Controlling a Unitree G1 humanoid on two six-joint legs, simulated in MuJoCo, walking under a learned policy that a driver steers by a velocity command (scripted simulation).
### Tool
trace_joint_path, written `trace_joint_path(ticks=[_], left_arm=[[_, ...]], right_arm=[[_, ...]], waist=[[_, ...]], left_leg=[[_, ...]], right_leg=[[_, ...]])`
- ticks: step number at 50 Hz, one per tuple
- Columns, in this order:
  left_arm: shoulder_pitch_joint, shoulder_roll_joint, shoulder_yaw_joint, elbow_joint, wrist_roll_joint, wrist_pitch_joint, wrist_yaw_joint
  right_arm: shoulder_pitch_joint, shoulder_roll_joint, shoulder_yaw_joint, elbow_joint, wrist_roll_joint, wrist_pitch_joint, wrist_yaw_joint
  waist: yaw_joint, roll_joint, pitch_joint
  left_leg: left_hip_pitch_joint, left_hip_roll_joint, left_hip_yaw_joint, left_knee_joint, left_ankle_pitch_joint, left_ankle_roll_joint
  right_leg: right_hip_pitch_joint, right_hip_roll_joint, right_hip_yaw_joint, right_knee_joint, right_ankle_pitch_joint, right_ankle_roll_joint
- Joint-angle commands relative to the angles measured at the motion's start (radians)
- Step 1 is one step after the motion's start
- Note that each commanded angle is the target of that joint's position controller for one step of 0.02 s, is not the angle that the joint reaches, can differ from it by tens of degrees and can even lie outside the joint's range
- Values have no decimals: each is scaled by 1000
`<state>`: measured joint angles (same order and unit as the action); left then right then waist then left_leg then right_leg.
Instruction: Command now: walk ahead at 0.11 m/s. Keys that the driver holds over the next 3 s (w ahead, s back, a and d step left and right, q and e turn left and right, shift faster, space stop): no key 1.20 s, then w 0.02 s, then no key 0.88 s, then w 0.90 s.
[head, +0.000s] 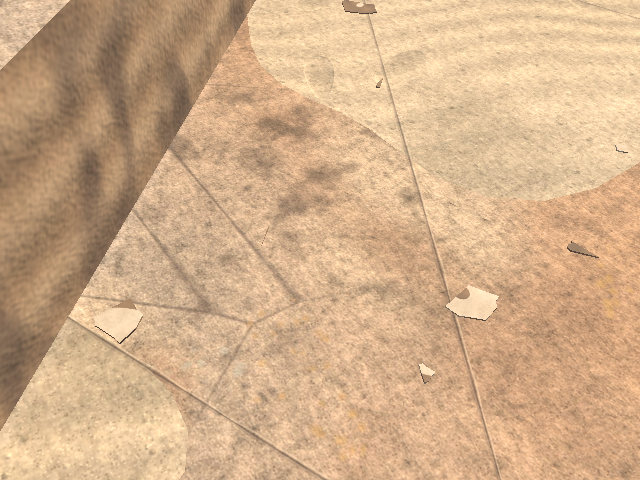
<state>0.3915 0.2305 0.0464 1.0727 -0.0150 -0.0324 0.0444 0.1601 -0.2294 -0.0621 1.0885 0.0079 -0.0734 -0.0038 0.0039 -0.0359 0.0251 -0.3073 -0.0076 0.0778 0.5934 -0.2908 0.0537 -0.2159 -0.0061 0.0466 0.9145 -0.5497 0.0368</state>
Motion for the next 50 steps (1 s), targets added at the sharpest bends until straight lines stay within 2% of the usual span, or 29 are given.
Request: trace_joint_path(ticks=[1,2,3,4,6,8,10,11,12,13,14,15,16,18,21,32,50], left_arm=[[4,38,9,-48,-10,-17,4],[-12,40,16,-46,-1,-12,7],[-17,40,20,-47,1,-4,9],[-22,24,17,-46,-1,2,8],[-60,4,8,-55,-5,10,11],[-79,23,9,-56,-6,24,15],[-61,29,10,-38,1,41,14],[-74,53,14,-39,16,50,13],[-91,78,17,-50,24,57,15],[-130,127,28,-51,10,58,15],[-152,109,30,-47,2,52,11],[-158,78,26,-43,6,43,9],[-166,77,28,-39,11,33,7],[-162,71,30,-29,11,16,2],[-167,65,30,-16,7,15,0],[-177,66,29,11,9,27,5],[-165,51,22,42,12,34,12]], right_arm=[[100,-105,4,-10,-11,-12,-2],[56,-76,16,-20,-14,-13,-1],[38,-56,25,-20,-19,-10,-4],[41,-55,29,-14,-26,-7,-7],[52,-96,25,-10,-29,0,-18],[47,-137,16,-14,-16,12,-24],[14,-131,17,-20,8,25,-22],[46,-115,18,-9,13,26,-15],[62,-95,21,-7,1,25,-10],[105,-76,19,-6,-11,29,-8],[103,-61,22,-2,-16,35,-12],[92,-63,21,-2,-11,38,-17],[91,-57,22,-4,-8,41,-23],[106,-65,21,-2,-10,49,-27],[101,-69,20,-5,-8,55,-27],[105,-68,20,0,-8,66,-28],[140,-47,24,10,-11,58,-31]], waist=[[-18,113,-65],[3,87,-39],[22,101,-33],[29,118,-34],[26,126,-52],[26,116,-79],[54,102,-67],[47,79,-48],[26,47,-24],[-31,-34,20],[-19,-44,42],[-8,-19,48],[-10,-13,30],[-13,-1,-19],[-12,5,-51],[-8,34,-21],[-2,38,28]], left_leg=[[248,316,-331,-236,726,189],[195,282,-263,-242,741,163],[154,240,-205,-253,743,142],[140,212,-170,-251,760,132],[149,196,-150,-236,802,143],[157,209,-172,-230,762,159],[88,190,-163,-236,584,131],[52,162,-163,-258,398,90],[14,125,-150,-272,178,53],[-2,54,-103,-302,53,22],[29,30,-75,-288,53,3],[49,27,-68,-260,122,-3],[80,32,-65,-233,220,-3],[136,36,-59,-197,352,-1],[175,44,-62,-182,391,4],[163,51,-64,-193,336,-3],[110,60,-84,-251,160,1]], right_leg=[[-280,-30,46,290,-8,-6],[-253,-62,40,208,41,-8],[-198,-76,24,121,70,-6],[-158,-73,7,25,90,-1],[-98,-58,-19,-149,103,11],[-38,-44,-41,-280,172,15],[82,-38,-59,-452,395,-4],[125,-56,-29,-487,509,-20],[150,-93,8,-497,579,-38],[109,-86,-1,-450,576,-66],[63,-69,-8,-445,515,-71],[52,-67,-5,-454,535,-63],[49,-68,-2,-458,585,-56],[60,-64,-6,-450,651,-53],[67,-60,-11,-447,669,-56],[61,-50,-20,-466,608,-54],[40,-43,-24,-504,473,-40]])
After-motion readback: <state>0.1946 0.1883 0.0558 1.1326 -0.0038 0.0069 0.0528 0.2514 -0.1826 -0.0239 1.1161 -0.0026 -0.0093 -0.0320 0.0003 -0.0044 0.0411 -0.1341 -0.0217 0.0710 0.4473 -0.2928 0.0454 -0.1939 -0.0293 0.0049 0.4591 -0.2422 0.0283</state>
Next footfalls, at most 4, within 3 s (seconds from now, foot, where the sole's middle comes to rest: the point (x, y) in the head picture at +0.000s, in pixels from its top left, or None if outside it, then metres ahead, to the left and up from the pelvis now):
0.24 right None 0.09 -0.14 -0.77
2.48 right None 0.20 -0.17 -0.77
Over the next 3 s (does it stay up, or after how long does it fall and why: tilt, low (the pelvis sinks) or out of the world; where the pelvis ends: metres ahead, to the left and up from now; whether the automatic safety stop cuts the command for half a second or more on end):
stays up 0.38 -0.06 -0.01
